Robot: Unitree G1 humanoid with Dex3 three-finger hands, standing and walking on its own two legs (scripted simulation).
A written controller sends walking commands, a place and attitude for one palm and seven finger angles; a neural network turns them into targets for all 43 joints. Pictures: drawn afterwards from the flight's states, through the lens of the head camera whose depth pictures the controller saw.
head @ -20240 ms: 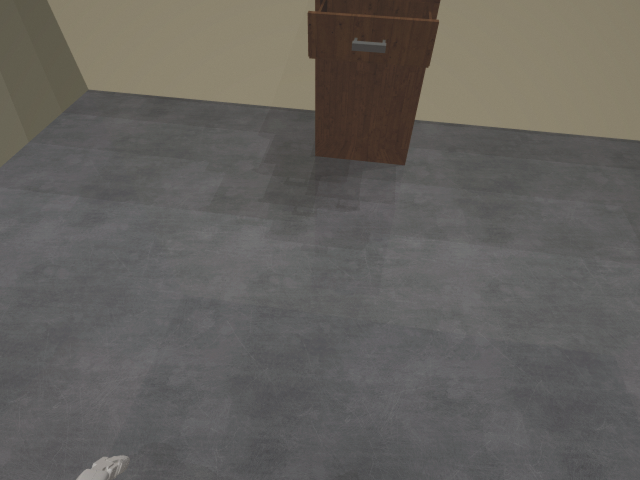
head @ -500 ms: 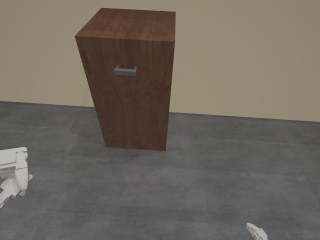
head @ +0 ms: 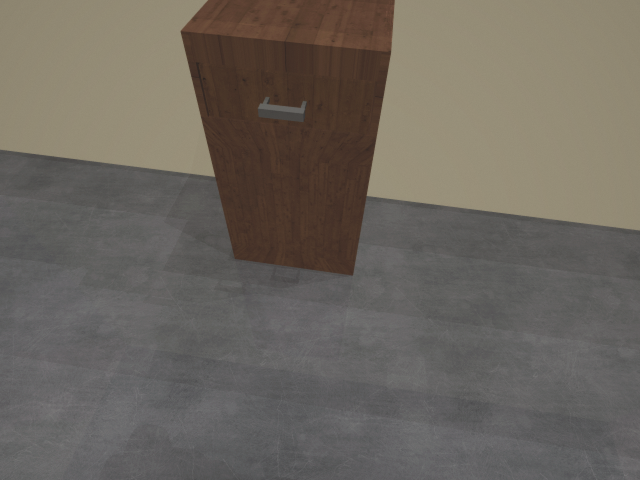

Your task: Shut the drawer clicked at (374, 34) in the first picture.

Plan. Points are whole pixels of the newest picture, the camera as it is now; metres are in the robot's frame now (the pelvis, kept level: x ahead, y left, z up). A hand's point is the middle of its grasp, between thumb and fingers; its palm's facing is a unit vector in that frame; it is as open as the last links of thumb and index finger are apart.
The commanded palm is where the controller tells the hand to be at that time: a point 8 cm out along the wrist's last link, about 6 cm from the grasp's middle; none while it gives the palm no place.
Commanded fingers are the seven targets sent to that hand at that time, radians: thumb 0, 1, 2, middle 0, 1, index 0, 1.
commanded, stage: let the arm hang, fingers relaxed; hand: left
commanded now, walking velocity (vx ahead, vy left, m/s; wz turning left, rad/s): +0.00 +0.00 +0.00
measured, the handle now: (283, 107) +0.91 +0.16 -0.05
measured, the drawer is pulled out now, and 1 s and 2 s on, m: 0.00 0.00 0.00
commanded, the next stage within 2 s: look to check the result in 0.62 s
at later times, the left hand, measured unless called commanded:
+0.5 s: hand out of the picture +0.05 +0.17 -0.17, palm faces -0.01 -0.98 -0.21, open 7.2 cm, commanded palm none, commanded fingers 0.00 0.90 0.90 -0.20 -0.30 -0.20 -0.30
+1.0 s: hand out of the picture +0.03 +0.18 -0.17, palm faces -0.01 -0.98 -0.22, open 7.4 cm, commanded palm none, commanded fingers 0.00 0.90 0.90 -0.20 -0.30 -0.20 -0.30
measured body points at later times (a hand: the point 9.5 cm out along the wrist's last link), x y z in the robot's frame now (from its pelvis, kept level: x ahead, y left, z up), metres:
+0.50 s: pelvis +0.02 +0.00 +0.00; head +0.02 -0.01 +0.45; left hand +0.05 +0.22 -0.15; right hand +0.00 -0.21 -0.16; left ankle +0.05 +0.11 -0.74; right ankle +0.01 -0.11 -0.74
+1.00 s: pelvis +0.03 -0.01 +0.00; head +0.05 -0.01 +0.45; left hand +0.03 +0.23 -0.15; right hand +0.03 -0.24 -0.16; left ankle +0.05 +0.11 -0.74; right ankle +0.01 -0.11 -0.74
